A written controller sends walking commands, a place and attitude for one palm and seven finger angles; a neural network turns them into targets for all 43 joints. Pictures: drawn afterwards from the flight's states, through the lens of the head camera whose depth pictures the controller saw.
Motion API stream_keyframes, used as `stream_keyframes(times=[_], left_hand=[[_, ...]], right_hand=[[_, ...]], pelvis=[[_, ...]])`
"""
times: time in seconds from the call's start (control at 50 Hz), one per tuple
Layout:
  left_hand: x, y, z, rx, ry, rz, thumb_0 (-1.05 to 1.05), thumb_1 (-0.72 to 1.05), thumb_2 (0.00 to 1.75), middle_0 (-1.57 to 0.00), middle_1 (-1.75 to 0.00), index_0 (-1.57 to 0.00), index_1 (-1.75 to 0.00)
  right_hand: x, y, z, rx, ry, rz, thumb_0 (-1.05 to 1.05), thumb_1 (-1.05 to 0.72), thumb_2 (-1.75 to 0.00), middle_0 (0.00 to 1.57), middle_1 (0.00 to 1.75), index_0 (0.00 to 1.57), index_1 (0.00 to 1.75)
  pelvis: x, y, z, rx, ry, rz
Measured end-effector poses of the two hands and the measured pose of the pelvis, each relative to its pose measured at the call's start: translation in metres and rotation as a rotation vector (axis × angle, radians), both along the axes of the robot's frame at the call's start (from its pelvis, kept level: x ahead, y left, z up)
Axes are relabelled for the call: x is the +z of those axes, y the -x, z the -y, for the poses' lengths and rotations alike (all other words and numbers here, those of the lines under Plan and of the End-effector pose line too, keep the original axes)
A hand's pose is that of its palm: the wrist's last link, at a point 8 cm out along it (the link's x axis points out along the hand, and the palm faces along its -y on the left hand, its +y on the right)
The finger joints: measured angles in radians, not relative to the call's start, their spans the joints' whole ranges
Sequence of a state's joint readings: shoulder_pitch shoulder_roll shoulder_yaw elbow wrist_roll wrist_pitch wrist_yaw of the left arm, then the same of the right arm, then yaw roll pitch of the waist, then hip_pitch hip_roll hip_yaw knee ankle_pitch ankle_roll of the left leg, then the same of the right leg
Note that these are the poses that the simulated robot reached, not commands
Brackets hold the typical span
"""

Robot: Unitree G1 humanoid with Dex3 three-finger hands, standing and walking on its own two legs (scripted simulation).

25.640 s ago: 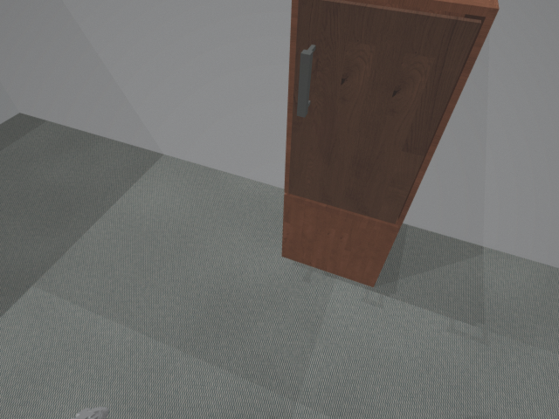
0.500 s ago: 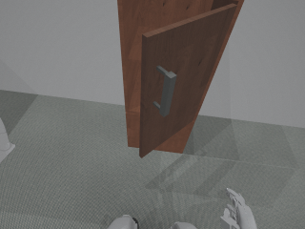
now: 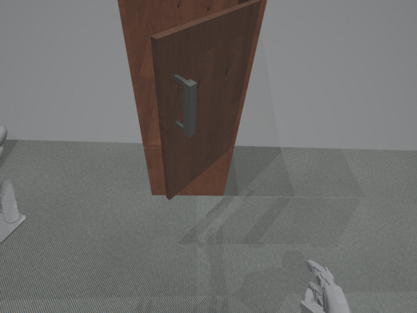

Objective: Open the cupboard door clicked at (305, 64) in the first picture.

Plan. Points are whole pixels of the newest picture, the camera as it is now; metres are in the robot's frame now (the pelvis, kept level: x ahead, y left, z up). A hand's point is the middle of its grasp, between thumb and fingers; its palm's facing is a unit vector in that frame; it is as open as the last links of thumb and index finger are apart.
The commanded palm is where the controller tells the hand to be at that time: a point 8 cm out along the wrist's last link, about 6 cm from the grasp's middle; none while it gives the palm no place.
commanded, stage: stop stepping back and stand still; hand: left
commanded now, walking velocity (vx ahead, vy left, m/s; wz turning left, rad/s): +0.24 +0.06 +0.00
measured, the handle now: (183, 106) +0.56 +0.08 +0.08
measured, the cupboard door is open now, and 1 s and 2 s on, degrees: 46 46 46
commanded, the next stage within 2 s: let the arm hang, fingers relaxed in 1.04 s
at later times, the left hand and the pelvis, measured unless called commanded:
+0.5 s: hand out of the picture +0.17 +0.28 +0.17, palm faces +0.42 -0.76 -0.49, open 7.4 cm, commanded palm +0.11 +0.32 +0.18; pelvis -0.03 +0.02 +0.00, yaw +0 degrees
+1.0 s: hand out of the picture +0.14 +0.31 +0.15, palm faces +0.41 -0.78 -0.48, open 7.4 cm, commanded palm +0.08 +0.34 +0.18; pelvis -0.05 +0.04 +0.01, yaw +1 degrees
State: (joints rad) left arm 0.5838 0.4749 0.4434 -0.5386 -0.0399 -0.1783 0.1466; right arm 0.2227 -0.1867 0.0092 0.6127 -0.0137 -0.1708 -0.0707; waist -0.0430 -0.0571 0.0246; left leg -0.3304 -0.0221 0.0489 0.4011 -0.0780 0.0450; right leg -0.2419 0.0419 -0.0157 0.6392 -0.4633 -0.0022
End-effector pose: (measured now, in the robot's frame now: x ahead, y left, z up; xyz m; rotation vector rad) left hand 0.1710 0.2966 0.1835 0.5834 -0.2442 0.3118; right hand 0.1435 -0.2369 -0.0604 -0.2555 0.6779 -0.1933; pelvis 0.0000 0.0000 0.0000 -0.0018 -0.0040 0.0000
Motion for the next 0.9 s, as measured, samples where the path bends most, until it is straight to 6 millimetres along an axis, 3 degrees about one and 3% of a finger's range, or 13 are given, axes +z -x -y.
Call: stream_keyframes(times=[0.12, 0.24, 0.38, 0.58, 0.72, 0.9], left_hand=[[0.003, 0.043, 0.011, 0.041, -0.027, -0.035, 0.01, 0.88, 0.90, -0.22, -0.30, -0.21, -0.30], [-0.005, 0.048, 0.002, 0.128, 0.056, 0.006, 0.01, 0.88, 0.90, -0.22, -0.30, -0.21, -0.30], [-0.002, 0.044, -0.004, 0.084, 0.047, 0.050, 0.01, 0.88, 0.90, -0.22, -0.30, -0.21, -0.30], [-0.002, 0.050, -0.027, 0.073, 0.011, 0.005, 0.01, 0.88, 0.90, -0.21, -0.30, -0.21, -0.30], [-0.012, 0.059, -0.036, 0.091, 0.056, -0.033, 0.01, 0.88, 0.90, -0.22, -0.30, -0.21, -0.30], [-0.008, 0.066, -0.045, 0.097, 0.051, -0.029, 0.01, 0.88, 0.90, -0.21, -0.30, -0.21, -0.30]], right_hand=[[-0.017, 0.033, 0.010, 0.012, -0.027, -0.087, 0.01, -0.91, -0.90, 0.20, 0.30, 0.20, 0.30], [-0.023, 0.053, 0.019, -0.007, -0.014, -0.135, 0.02, -0.91, -0.90, 0.20, 0.30, 0.20, 0.30], [-0.020, 0.042, 0.013, -0.018, 0.021, -0.069, 0.02, -0.91, -0.90, 0.20, 0.30, 0.20, 0.30], [-0.011, 0.019, -0.034, 0.040, -0.063, 0.013, 0.01, -0.91, -0.90, 0.20, 0.30, 0.20, 0.30], [-0.011, 0.023, -0.055, 0.079, -0.069, -0.017, 0.01, -0.91, -0.90, 0.20, 0.30, 0.20, 0.30], [-0.010, 0.036, -0.058, 0.071, -0.053, -0.041, 0.01, -0.91, -0.90, 0.20, 0.30, 0.20, 0.30]], pelvis=[[0.001, 0.021, 0.010, -0.009, -0.016, -0.006], [0.007, 0.025, 0.009, 0.011, -0.034, -0.016], [-0.002, 0.025, -0.008, 0.026, -0.003, -0.002], [-0.001, 0.035, -0.023, 0.006, -0.002, 0.012], [0.002, 0.043, -0.033, 0.009, 0.003, 0.008], [0.005, 0.050, -0.041, 0.014, 0.006, 0.012]])
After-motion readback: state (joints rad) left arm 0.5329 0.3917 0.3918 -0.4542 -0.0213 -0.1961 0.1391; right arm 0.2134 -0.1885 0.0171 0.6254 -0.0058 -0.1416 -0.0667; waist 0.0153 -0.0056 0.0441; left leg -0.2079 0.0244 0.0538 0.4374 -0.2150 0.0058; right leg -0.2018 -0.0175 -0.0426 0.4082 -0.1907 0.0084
